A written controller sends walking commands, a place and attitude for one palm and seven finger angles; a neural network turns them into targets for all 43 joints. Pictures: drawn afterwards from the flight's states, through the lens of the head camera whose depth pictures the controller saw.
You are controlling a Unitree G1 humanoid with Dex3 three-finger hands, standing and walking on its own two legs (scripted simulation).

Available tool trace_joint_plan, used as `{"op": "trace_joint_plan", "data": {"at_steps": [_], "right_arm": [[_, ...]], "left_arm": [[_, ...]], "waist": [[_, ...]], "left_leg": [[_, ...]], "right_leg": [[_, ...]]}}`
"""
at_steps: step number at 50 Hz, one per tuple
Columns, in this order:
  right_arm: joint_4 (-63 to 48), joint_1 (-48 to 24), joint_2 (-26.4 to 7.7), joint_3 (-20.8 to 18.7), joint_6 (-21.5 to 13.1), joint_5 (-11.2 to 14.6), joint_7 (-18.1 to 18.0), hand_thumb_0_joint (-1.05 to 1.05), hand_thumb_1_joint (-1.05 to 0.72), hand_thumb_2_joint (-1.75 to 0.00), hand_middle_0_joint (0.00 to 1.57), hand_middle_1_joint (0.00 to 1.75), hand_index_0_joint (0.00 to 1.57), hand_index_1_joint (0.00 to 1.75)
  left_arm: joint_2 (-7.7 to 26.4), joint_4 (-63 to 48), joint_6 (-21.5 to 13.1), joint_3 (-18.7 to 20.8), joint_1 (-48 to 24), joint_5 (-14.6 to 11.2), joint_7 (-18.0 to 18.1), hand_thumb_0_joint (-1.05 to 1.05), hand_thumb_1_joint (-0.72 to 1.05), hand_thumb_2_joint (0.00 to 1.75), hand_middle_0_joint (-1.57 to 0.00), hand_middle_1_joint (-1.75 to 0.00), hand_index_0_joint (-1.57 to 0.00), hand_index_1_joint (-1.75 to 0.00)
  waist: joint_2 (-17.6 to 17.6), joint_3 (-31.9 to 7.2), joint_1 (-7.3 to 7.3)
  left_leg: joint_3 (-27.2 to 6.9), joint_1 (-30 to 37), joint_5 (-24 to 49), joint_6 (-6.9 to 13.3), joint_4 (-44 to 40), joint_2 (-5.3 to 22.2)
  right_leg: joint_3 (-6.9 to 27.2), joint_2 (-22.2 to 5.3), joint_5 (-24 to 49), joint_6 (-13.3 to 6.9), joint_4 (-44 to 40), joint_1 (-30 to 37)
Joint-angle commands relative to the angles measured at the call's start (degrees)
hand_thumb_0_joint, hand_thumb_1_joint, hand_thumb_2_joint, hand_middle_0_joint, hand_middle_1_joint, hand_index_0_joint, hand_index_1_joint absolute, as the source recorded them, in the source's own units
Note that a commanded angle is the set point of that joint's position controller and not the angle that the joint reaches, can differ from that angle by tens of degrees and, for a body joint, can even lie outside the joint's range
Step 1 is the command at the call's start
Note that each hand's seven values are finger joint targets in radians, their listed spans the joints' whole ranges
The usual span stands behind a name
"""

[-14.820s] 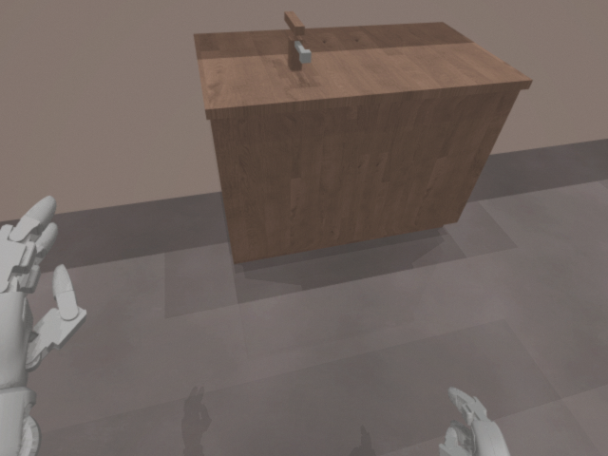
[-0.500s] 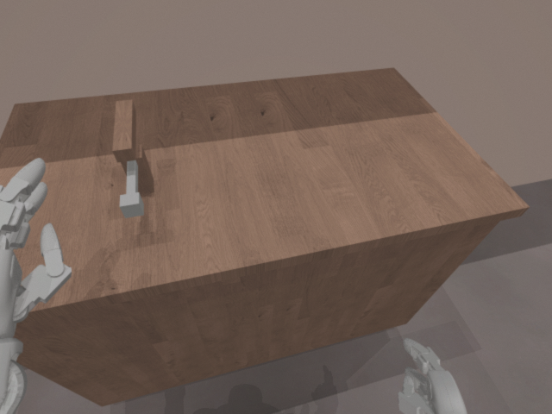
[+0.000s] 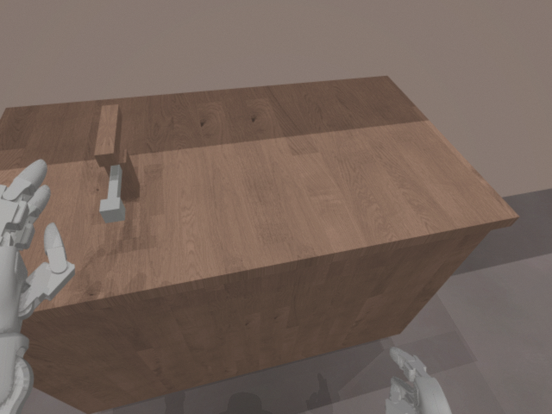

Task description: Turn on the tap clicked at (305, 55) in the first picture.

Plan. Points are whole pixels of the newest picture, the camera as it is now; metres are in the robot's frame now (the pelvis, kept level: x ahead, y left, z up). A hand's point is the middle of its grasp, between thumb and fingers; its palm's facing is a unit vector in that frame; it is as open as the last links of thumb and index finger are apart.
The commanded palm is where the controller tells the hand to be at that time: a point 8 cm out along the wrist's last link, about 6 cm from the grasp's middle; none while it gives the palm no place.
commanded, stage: come to a stop and stand still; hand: left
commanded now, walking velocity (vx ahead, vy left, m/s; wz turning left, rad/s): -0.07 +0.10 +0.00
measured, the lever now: (112, 210) +0.37 +0.29 +0.07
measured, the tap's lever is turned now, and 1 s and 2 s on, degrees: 0 0 0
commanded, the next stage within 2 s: look again from close up in 1.50 s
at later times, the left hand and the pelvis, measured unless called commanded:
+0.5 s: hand out of the picture +0.20 +0.30 +0.20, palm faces +0.54 -0.73 -0.42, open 7.4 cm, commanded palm +0.12 +0.28 +0.18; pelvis -0.04 +0.00 +0.00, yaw +0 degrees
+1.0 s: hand out of the picture +0.18 +0.30 +0.17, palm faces +0.40 -0.85 -0.34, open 7.4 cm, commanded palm +0.13 +0.33 +0.18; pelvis -0.04 +0.06 +0.00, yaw -1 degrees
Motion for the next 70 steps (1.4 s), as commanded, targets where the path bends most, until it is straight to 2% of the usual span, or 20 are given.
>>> {"op": "trace_joint_plan", "data": {"at_steps": [1,5,9,17,18,19,20,24,28,29,30,32,34,36,41,43,48,54,61,70], "right_arm": [[-9.0,-6.0,-8.5,-3.9,-3.7,-0.1,-0.8,0.00,-0.90,-0.90,0.20,0.30,0.20,0.30],[-8.7,-6.7,-7.9,-3.4,-4.1,-0.1,-1.4,0.00,-0.90,-0.90,0.20,0.30,0.20,0.30],[-8.8,-7.1,-8.0,-3.9,-3.4,0.6,-2.1,0.00,-0.90,-0.90,0.20,0.30,0.20,0.30],[-8.3,-6.1,-9.1,-4.7,-3.3,0.3,-2.8,0.00,-0.90,-0.90,0.20,0.30,0.20,0.30],[-6.1,1.9,-9.5,-5.5,-6.9,-1.5,-3.1,0.00,-0.90,-0.90,0.20,0.30,0.20,0.30],[-2.7,-3.8,-7.3,-4.4,-6.2,1.2,-2.9,0.00,-0.90,-0.90,0.20,0.30,0.20,0.30],[-5.3,-4.3,-7.3,-4.1,-6.3,-0.1,-1.9,0.00,-0.90,-0.90,0.20,0.30,0.20,0.30],[-7.1,-4.1,-8.5,-4.8,-7.2,1.5,0.9,0.00,-0.90,-0.90,0.20,0.30,0.20,0.30],[-9.3,-5.2,-8.9,-3.9,-6.8,1.2,0.8,0.00,-0.90,-0.90,0.20,0.30,0.20,0.30],[-9.2,-6.0,-9.5,-3.8,-6.5,1.1,0.4,0.00,-0.90,-0.90,0.20,0.30,0.20,0.30],[-10.0,-6.1,-8.5,-3.2,-6.5,0.8,0.0,0.00,-0.90,-0.90,0.20,0.30,0.20,0.30],[-10.6,-6.5,-8.3,-2.7,-6.7,0.4,-0.9,0.00,-0.90,-0.90,0.20,0.30,0.20,0.30],[-10.6,-6.1,-8.6,-2.7,-7.1,0.4,-1.2,0.00,-0.90,-0.90,0.20,0.30,0.20,0.30],[-11.0,-5.4,-8.1,-2.7,-7.9,0.6,-0.9,0.00,-0.90,-0.90,0.20,0.30,0.20,0.30],[-9.5,-4.4,-8.3,-2.6,-10.0,0.1,0.1,0.00,-0.90,-0.90,0.20,0.30,0.20,0.30],[-8.7,-3.7,-8.7,-2.8,-10.1,0.1,0.3,0.00,-0.90,-0.90,0.20,0.30,0.20,0.30],[-8.2,-3.3,-8.8,-3.1,-8.6,0.2,0.3,0.00,-0.90,-0.90,0.20,0.30,0.20,0.30],[-9.2,-5.4,-8.4,-3.0,-7.4,-0.3,-0.4,0.00,-0.90,-0.90,0.20,0.30,0.20,0.30],[-9.9,-5.5,-8.2,-3.4,-7.0,-0.5,-0.3,0.00,-0.90,-0.90,0.20,0.30,0.20,0.30],[-9.4,-5.4,-8.6,-3.7,-4.3,-0.2,-1.2,0.00,-0.90,-0.90,0.20,0.30,0.20,0.30]], "left_arm": [[9.7,-15.0,-4.0,5.6,-3.4,-0.5,1.2,0.00,0.90,0.90,-0.20,-0.30,-0.20,-0.30],[11.6,-16.5,-4.5,8.4,0.7,-0.7,2.3,0.00,0.90,0.90,-0.20,-0.30,-0.20,-0.30],[12.8,-14.6,-4.0,10.8,5.0,-1.3,2.8,0.00,0.90,0.90,-0.20,-0.30,-0.20,-0.30],[9.8,-13.1,-3.7,7.4,4.9,-1.3,2.5,0.00,0.90,0.90,-0.20,-0.30,-0.20,-0.30],[51.6,-23.1,-9.1,37.7,-50.1,6.1,2.3,0.00,0.90,0.90,-0.20,-0.30,-0.20,-0.30],[30.5,-2.4,-7.3,23.6,-35.8,0.2,1.2,0.00,0.90,0.90,-0.20,-0.30,-0.20,-0.30],[20.8,-3.4,-7.8,16.6,-23.3,0.4,0.7,0.00,0.90,0.90,-0.20,-0.30,-0.20,-0.30],[3.8,-1.6,-6.5,0.4,-3.8,-1.2,-0.9,0.00,0.90,0.90,-0.20,-0.30,-0.20,-0.30],[9.1,-9.2,-5.5,3.6,-1.2,0.7,0.1,0.00,0.90,0.90,-0.20,-0.30,-0.20,-0.30],[14.3,-10.7,-5.5,8.9,-1.4,0.9,1.0,0.00,0.90,0.90,-0.20,-0.30,-0.20,-0.30],[12.9,-10.6,-5.8,8.7,-2.1,1.0,0.9,0.00,0.90,0.90,-0.20,-0.30,-0.20,-0.30],[14.3,-12.0,-6.4,11.1,-5.2,1.0,1.0,0.00,0.90,0.90,-0.20,-0.30,-0.20,-0.30],[16.5,-16.1,-7.0,12.7,-10.2,1.5,1.4,0.00,0.90,0.90,-0.20,-0.30,-0.20,-0.30],[13.2,-14.6,-7.3,10.1,-12.5,2.1,1.1,0.00,0.90,0.90,-0.20,-0.30,-0.20,-0.30],[9.1,-13.2,-8.2,5.2,-11.6,2.1,0.4,0.00,0.90,0.90,-0.20,-0.30,-0.20,-0.30],[7.0,-11.4,-8.2,3.3,-9.7,2.4,0.1,0.00,0.90,0.90,-0.20,-0.30,-0.20,-0.30],[7.3,-5.9,-7.7,3.9,-7.2,2.7,0.4,0.00,0.90,0.90,-0.20,-0.30,-0.20,-0.30],[11.2,-12.1,-8.2,6.9,-10.9,2.4,0.6,0.00,0.90,0.90,-0.20,-0.30,-0.20,-0.30],[9.6,-17.6,-7.8,5.8,-5.8,1.4,0.9,0.00,0.90,0.90,-0.20,-0.30,-0.20,-0.30],[8.3,-11.6,-5.7,6.2,-0.9,0.4,1.0,0.00,0.90,0.90,-0.20,-0.30,-0.20,-0.30]], "waist": [[4.8,-8.5,-0.90],[2.3,-11.5,-0.86],[0.1,-10.9,-0.76],[-3.7,-9.0,-0.73],[-9.1,0.7,0.83],[4.8,-3.4,-0.58],[5.6,-6.5,-0.01],[4.2,-11.1,1.16],[-7.3,-5.7,1.18],[-6.5,-5.5,1.15],[-8.4,-4.9,0.75],[-3.4,-2.1,0.36],[7.6,-1.6,0.14],[15.6,-1.8,0.68],[6.1,-4.0,0.53],[5.6,-1.8,0.47],[2.5,-1.4,0.58],[5.0,-4.5,0.34],[7.8,-10.2,0.36],[2.8,-8.6,-0.24]], "left_leg": [[-2.5,-2.6,16.0,0.5,-1.9,3.6],[-1.6,-1.8,20.1,-0.1,0.5,2.3],[-1.1,-3.5,16.6,-0.2,1.2,1.1],[-2.0,-0.3,9.9,1.0,-3.0,1.6],[5.1,-7.2,11.4,-0.3,3.4,-1.9],[0.3,-3.0,12.1,-0.3,-3.7,2.5],[0.4,-0.5,13.7,-0.8,-3.7,1.6],[1.2,1.2,8.8,1.1,-5.7,2.4],[-0.4,-5.5,-2.9,1.4,-8.3,2.8],[0.1,-4.6,-3.1,1.3,-8.9,2.6],[-0.9,-6.2,-4.3,1.5,-9.5,3.0],[-2.1,-8.8,-7.6,1.8,-11.8,3.7],[-4.3,-12.8,-12.9,2.6,-16.2,6.0],[-5.5,-20.1,-18.2,3.9,-19.5,8.5],[-3.2,-10.3,-6.4,1.8,-12.6,5.4],[-5.2,-12.0,-11.2,1.4,-15.7,6.1],[-5.7,-9.7,-2.6,0.2,-15.5,6.9],[-3.8,-5.2,8.8,-1.8,-12.9,5.2],[-2.3,2.1,28.7,-3.2,-7.3,4.5],[-2.1,0.8,26.4,-3.1,-6.8,4.6]], "right_leg": [[8.3,-8.2,18.5,-1.5,-2.8,8.0],[9.4,-11.2,30.6,-1.4,-2.4,11.4],[10.7,-13.8,32.4,-1.1,-3.2,11.2],[10.8,-13.1,9.2,-0.3,-7.0,3.1],[12.7,-8.4,13.2,6.5,-12.7,-4.1],[9.7,-14.8,14.2,-2.2,-5.0,-1.0],[12.6,-11.4,20.3,-1.9,-2.2,2.2],[9.6,-9.6,11.5,3.3,-3.5,6.6],[8.5,-7.8,-8.0,2.6,-8.1,3.8],[8.1,-7.4,-9.7,2.0,-8.0,2.2],[6.7,-7.6,-11.0,1.9,-7.5,2.2],[7.2,-6.4,-11.8,1.9,-6.5,1.0],[5.9,-4.5,-7.2,2.1,-1.1,4.6],[2.9,-3.3,-0.9,2.5,6.2,12.3],[4.6,-5.0,1.1,1.7,-1.7,8.2],[4.4,-4.2,-2.1,1.9,-0.9,6.8],[4.0,-4.2,2.4,2.1,-1.2,5.6],[3.9,-4.7,8.5,1.7,-1.9,7.2],[3.3,-5.4,16.6,1.1,-1.1,8.1],[3.7,-6.3,19.1,1.0,-2.4,7.4]]}}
